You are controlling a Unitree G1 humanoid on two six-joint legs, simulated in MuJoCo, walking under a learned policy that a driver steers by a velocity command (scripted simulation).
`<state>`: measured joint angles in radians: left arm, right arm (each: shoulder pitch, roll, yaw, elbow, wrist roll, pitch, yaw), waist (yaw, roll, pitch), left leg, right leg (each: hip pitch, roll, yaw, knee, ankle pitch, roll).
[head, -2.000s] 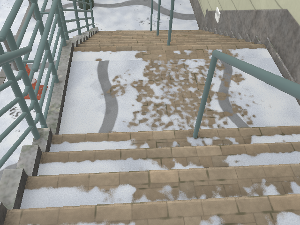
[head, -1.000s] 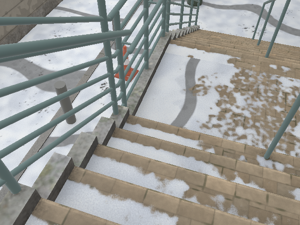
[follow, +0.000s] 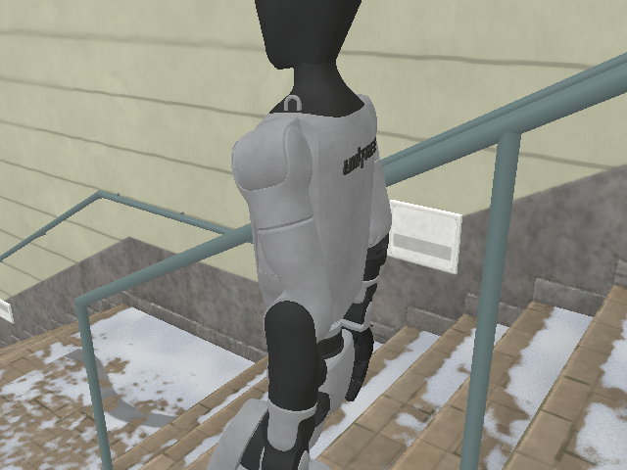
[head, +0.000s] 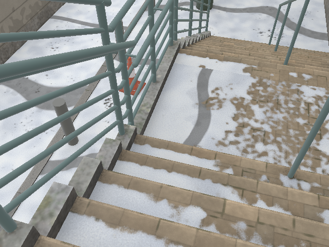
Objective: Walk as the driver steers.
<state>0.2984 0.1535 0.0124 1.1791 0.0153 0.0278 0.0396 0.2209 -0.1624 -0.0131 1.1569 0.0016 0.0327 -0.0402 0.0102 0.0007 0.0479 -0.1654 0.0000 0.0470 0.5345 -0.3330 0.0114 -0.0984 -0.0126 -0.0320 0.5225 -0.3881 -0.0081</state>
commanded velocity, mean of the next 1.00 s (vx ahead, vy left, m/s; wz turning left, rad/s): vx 0.10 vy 0.00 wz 0.00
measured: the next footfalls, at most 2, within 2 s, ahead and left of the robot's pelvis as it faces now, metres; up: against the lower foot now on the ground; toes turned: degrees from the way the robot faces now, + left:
right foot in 1.30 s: +0.30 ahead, -0.13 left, -0.17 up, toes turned -3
left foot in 1.84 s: +0.65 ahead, +0.06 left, -0.33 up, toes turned +5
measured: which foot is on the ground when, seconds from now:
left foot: down 0.00-1.00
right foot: down 0.00-0.88, up 0.90-1.00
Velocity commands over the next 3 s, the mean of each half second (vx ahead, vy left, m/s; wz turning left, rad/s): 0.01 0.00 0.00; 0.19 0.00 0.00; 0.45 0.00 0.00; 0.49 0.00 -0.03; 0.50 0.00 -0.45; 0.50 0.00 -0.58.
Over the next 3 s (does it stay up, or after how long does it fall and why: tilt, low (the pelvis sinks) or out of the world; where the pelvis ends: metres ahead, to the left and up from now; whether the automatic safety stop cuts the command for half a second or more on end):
stays up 1.16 -0.10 -0.68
